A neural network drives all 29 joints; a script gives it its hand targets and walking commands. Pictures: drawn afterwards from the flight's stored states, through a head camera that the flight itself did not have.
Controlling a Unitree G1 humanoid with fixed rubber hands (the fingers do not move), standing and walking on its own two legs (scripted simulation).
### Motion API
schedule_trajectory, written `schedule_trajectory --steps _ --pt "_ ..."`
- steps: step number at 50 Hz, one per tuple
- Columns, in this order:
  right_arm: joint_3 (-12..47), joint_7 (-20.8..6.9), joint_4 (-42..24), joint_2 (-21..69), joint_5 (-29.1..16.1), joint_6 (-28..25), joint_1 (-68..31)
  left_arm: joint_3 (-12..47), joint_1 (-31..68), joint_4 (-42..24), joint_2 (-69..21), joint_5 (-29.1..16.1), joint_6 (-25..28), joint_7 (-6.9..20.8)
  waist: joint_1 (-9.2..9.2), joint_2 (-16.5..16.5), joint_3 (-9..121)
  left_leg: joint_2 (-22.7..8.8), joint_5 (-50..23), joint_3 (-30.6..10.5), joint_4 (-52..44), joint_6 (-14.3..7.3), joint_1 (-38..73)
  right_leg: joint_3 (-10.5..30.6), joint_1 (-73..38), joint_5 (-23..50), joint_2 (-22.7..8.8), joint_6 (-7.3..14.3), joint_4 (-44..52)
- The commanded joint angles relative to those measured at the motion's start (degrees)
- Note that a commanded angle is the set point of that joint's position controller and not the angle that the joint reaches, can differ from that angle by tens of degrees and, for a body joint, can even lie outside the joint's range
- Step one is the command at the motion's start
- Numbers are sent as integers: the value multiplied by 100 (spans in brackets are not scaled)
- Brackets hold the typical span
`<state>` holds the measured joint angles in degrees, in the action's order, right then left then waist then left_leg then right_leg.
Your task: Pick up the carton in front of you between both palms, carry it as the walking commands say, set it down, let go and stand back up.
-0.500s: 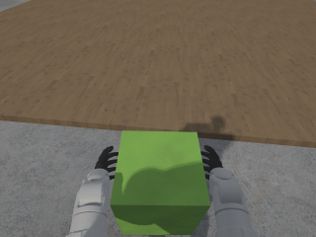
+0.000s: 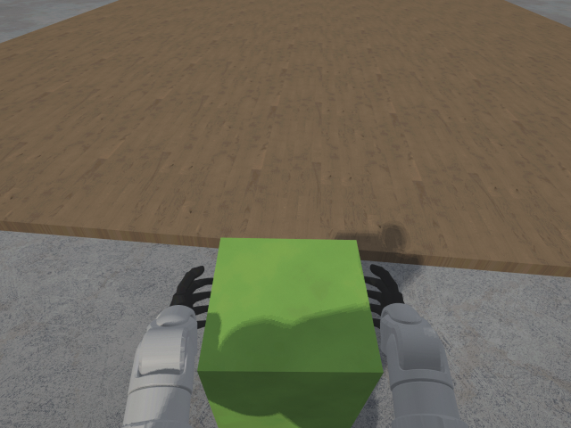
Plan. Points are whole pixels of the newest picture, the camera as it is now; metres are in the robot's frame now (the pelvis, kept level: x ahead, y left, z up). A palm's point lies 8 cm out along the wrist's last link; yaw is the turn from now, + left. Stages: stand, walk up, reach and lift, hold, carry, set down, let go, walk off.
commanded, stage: hold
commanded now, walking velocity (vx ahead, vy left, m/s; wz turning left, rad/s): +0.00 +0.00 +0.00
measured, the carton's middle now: (286, 338) +0.29 +0.00 -0.03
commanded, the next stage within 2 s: carry in 0.70 s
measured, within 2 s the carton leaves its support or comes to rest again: neither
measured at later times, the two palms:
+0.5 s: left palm (183, 312) +0.29 +0.15 +0.05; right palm (390, 311) +0.29 -0.15 +0.05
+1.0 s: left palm (203, 272) +0.34 +0.13 +0.07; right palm (399, 273) +0.34 -0.17 +0.07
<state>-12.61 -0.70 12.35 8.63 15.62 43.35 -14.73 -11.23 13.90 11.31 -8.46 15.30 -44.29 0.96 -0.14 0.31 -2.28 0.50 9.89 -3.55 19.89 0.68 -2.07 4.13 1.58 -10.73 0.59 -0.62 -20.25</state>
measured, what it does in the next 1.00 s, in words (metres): shifts its weight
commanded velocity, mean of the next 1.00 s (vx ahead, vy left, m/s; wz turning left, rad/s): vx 0.17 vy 0.00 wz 0.00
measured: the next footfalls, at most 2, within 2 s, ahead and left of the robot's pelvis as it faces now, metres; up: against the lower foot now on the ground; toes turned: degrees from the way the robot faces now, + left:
left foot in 1.08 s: +0.15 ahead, +0.10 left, +0.00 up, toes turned +8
right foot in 1.38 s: +0.39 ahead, -0.14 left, +0.00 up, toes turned -13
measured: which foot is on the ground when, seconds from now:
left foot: down 0.00-0.92, up 0.94-1.00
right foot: down 0.00-1.00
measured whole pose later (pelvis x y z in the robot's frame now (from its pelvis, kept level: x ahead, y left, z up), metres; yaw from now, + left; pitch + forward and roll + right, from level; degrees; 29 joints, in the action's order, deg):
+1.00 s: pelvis +0.07 -0.02 -0.01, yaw +1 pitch +3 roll +0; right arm -7.9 2.9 -4.8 5.5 8.0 56.8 -10.0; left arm -5.9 10.9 -3.2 -7.9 8.6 -56.6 -3.3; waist 0.0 -0.2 10.4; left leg -2.1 26.1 2.4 37.3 0.2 -18.9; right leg -1.7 12.4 -19.3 -1.0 0.4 -28.1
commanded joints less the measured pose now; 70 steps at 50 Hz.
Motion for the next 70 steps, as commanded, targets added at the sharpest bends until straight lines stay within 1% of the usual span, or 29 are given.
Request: schedule_trajectory --steps 1,12,34,35,37,38,39,42,43,45,46,47,48,49,50,52,54,55,56,57,58,59,60,63,65,67,68,69,70 --pt "3016 -1313 -214 5129 -1393 -177 -2813 2973 2948 -347 -5088 -1375 254 1242 -13 -24 1138 478 -338 20 -233 -45 261 -39 158 341 452 53 324" --pt "2892 -1346 95 5158 -1298 -211 -3103 2855 3217 1 -5184 -1298 273 1260 10 -27 1193 456 -126 40 -209 -27 248 -80 249 86 451 58 288" --pt "3049 -1263 -331 5101 -1405 -153 -2480 3007 2621 -463 -5059 -1403 226 1206 3 -18 1343 500 -996 5 -234 -4 433 -23 -67 1000 482 1 314" --pt "3157 -1263 -368 5096 -1512 -112 -2750 3129 2897 -409 -5132 -1508 186 1215 -20 -195 1661 -628 -337 153 278 -60 -173 -111 599 330 -629 67 -225" --pt "3326 -1240 -511 5166 -1644 -61 -2717 3297 2971 -624 -5131 -1682 155 1200 1 -176 1516 -602 2407 -204 -98 -164 -749 48 1174 -2182 -430 92 -96" --pt "3455 -1219 -683 5171 -1726 -33 -2836 3405 3083 -756 -5137 -1773 128 1187 16 -217 1342 -637 3181 -315 -201 -212 -957 42 1491 -2845 -371 83 -129" --pt "3588 -1183 -826 5177 -1797 14 -2933 3515 3147 -865 -5137 -1859 85 1168 15 -274 1222 -708 3170 -386 -208 -250 -1006 -35 1692 -2688 -331 73 -279" --pt "3946 -1046 -1200 5056 -1977 299 -2682 3894 3064 -1289 -5045 -2153 -192 1088 24 -640 1817 -1042 2384 -798 -344 -455 -879 -651 1550 -1187 -92 39 -1060" --pt "4037 -997 -1338 4973 -2042 442 -2597 4034 3027 -1410 -4985 -2261 -335 1063 16 -725 1898 -1080 2456 -820 -337 -527 -947 -767 1484 -1230 -48 57 -902" --pt "4215 -927 -1670 4847 -2233 774 -2652 4220 3061 -1644 -4892 -2469 -663 1021 5 -455 1724 -897 2608 -410 73 -431 -1579 -456 1045 -1647 -326 149 -282" --pt "4310 -906 -1828 4779 -2338 958 -2706 4266 2986 -1718 -4801 -2540 -838 989 -39 216 1590 -582 2341 120 847 -231 -2145 337 708 -2113 -852 343 169" --pt "4404 -889 -1951 4705 -2453 1157 -2776 4257 2849 -1755 -4673 -2568 -1013 944 -105 1174 1530 -215 1844 733 2010 -43 -2914 1450 166 -2330 -1489 685 731" --pt "4527 -890 -2094 4695 -2631 1342 -2879 4238 2698 -1851 -4577 -2571 -1169 885 -126 1491 1245 -164 1901 948 2085 -15 -3661 2089 -202 -1481 -1910 991 799" --pt "4667 -906 -2202 4761 -2833 1494 -2973 4258 2653 -2063 -4524 -2604 -1327 827 -186 1269 1185 -235 2076 883 1927 -72 -3832 2054 -348 -683 -1968 1169 745" --pt "4762 -913 -2293 4829 -3024 1623 -2935 4306 2647 -2298 -4550 -2679 -1477 778 -188 976 1362 -237 1951 903 1654 -101 -3609 1711 -408 -139 -1885 1154 586" --pt "4812 -909 -2489 4941 -3233 1824 -2605 4468 2624 -2777 -4649 -2862 -1730 726 -120 757 1823 -17 1055 1299 821 -90 -2583 737 -209 206 -1518 878 224" --pt "4760 -876 -2729 5011 -3258 2022 -2245 4581 2313 -3069 -4752 -2992 -1962 735 -41 548 2246 -38 334 1405 106 -100 -324 -257 1117 -229 -1042 530 -470" --pt "4697 -844 -2783 4966 -3194 2122 -2010 4593 2207 -3177 -4765 -3033 -2077 765 73 -36 2437 -703 792 452 -247 -338 913 -791 2199 -416 -722 301 -1475" --pt "4615 -794 -2773 4838 -3007 2181 -1741 4673 2354 -3371 -4766 -3147 -2212 817 159 -1555 2386 -2003 897 -1547 -523 -946 1735 -1252 3703 -1111 -327 50 -2846" --pt "4591 -742 -2865 4812 -2892 2244 -1662 4719 2409 -3391 -4757 -3228 -2305 881 203 -1724 2019 -2515 204 -2335 -543 -1479 1880 -1028 4655 -2053 -272 106 -3206" --pt "4624 -711 -3080 4956 -2918 2323 -1717 4710 2378 -3356 -4824 -3285 -2348 929 210 -1098 1830 -2642 -396 -2244 -503 -1590 1765 -784 4925 -2271 -487 161 -3557" --pt "4658 -704 -3286 5103 -2987 2379 -1762 4666 2265 -3390 -4853 -3330 -2378 957 211 -623 1886 -2558 -608 -1885 -520 -1482 1730 -721 4936 -2224 -577 172 -3596" --pt "4724 -704 -3516 5127 -3074 2410 -1940 4678 2279 -3499 -4864 -3355 -2399 967 209 -374 1947 -2439 -400 -1461 -634 -1302 1658 -729 4864 -1975 -637 168 -3272" --pt "4838 -727 -3832 4983 -3293 2543 -2275 4629 2305 -3631 -4879 -3365 -2476 889 132 -698 1835 -1795 -361 -87 -806 -840 772 -1168 3696 -873 -489 65 -1998" --pt "4821 -762 -3823 4822 -3348 2635 -2158 4546 2148 -3647 -4742 -3251 -2540 799 117 -928 1771 -1578 -497 498 -725 -678 261 -1488 2897 -308 -317 44 -1408" --pt "4795 -790 -3754 4676 -3375 2724 -2094 4447 1958 -3596 -4629 -3141 -2615 740 30 -853 1784 -1387 -417 970 -230 -499 -395 -1861 1687 417 -121 63 -798" --pt "4782 -800 -3717 4607 -3373 2769 -2055 4397 1926 -3546 -4578 -3095 -2649 726 14 -700 1911 -1237 -704 1228 306 -395 -806 -2092 844 359 38 112 -723" --pt "4757 -808 -3674 4527 -3372 2812 -2029 4347 1926 -3486 -4527 -3049 -2685 721 -21 -462 2148 -1048 -950 1535 1171 -256 -1326 -1999 -137 34 -41 195 -711" --pt "4724 -824 -3675 4397 -3376 2872 -2180 4266 1816 -3362 -4442 -2979 -2719 708 -197 352 2352 -700 -243 1705 2558 11 -2157 -477 -914 -1009 -999 403 -99"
